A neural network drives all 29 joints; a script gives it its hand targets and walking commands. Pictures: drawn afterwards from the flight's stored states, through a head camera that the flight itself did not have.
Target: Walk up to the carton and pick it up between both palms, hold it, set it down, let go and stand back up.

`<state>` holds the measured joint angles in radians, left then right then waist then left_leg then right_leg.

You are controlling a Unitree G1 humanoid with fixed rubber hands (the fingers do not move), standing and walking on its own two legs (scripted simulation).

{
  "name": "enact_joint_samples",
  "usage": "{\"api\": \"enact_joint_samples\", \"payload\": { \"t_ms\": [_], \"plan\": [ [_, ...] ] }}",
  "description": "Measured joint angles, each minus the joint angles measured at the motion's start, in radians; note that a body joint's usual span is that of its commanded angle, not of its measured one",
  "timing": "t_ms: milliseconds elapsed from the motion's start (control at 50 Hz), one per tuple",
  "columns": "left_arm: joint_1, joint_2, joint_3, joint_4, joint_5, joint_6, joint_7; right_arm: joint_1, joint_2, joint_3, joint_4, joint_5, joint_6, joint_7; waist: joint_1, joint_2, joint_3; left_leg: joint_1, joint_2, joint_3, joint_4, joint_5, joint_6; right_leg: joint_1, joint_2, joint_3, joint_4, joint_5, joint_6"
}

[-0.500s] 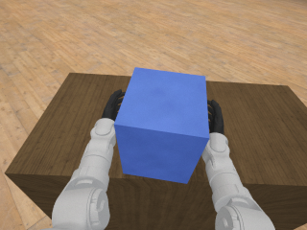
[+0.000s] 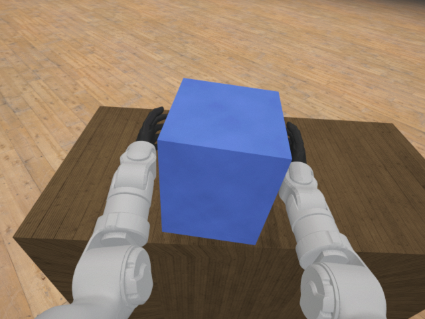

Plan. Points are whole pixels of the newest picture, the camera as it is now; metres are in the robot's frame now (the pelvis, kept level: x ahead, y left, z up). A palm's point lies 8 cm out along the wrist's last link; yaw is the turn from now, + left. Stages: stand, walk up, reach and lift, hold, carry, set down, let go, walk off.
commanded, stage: reach and lift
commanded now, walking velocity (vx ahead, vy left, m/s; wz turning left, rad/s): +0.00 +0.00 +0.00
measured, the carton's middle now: (219, 162) +0.41 +0.00 +0.11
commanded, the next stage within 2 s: hold in 1.92 s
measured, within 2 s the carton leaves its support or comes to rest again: neither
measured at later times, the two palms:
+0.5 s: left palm (136, 143) +0.38 +0.15 +0.18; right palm (294, 151) +0.38 -0.14 +0.18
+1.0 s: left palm (128, 119) +0.38 +0.16 +0.23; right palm (299, 120) +0.39 -0.13 +0.24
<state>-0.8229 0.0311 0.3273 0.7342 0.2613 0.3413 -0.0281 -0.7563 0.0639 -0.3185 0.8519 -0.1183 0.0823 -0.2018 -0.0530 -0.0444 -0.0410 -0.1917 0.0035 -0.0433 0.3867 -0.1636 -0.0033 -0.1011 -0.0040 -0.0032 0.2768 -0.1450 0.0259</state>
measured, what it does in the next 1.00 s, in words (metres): stands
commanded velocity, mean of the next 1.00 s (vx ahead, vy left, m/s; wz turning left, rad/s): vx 0.00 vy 0.00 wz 0.00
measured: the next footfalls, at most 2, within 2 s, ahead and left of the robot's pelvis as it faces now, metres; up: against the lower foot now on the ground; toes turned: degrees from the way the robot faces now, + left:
none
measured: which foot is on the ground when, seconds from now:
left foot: down 0.00-1.00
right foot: down 0.00-1.00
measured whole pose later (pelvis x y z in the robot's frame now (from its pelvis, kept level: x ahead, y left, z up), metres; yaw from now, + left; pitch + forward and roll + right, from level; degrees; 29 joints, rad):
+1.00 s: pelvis +0.00 +0.00 +0.00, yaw +0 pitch -4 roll -1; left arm -0.79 0.01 0.31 0.36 0.31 0.66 0.00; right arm -0.90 -0.05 -0.11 0.81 0.13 0.28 -0.20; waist -0.05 -0.04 -0.09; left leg -0.14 0.01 -0.04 0.39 -0.17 0.00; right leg -0.05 0.00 0.00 0.28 -0.16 0.03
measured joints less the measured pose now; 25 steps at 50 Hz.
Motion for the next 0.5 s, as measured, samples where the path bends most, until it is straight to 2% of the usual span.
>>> {"api": "enact_joint_samples", "payload": {
  "t_ms": [180,380,500],
  "plan": [
    [0.134,-0.025,-0.028,-0.216,0.0,0.032,0.022,0.014,-0.032,0.131,-0.049,0.111,0.0,-0.002,0.0,0.0,-0.064,0.01,0.001,0.0,0.0,-0.017,0.0,0.01,0.001,0.0,0.0,-0.018,0.0],
    [0.047,-0.015,-0.028,-0.209,0.02,0.164,0.012,-0.02,-0.047,0.118,-0.048,0.139,0.088,-0.003,0.0,0.0,0.015,0.055,0.001,0.0,0.0,-0.008,0.0,0.055,0.001,0.0,0.0,-0.009,0.0],
    [0.123,-0.033,-0.034,-0.326,0.02,0.195,0.02,0.002,-0.059,0.187,-0.082,0.2,0.093,-0.01,0.0,0.0,-0.001,0.056,0.002,0.0,0.0,-0.004,0.0,0.056,0.002,0.0,0.0,-0.005,0.0]
  ]
}}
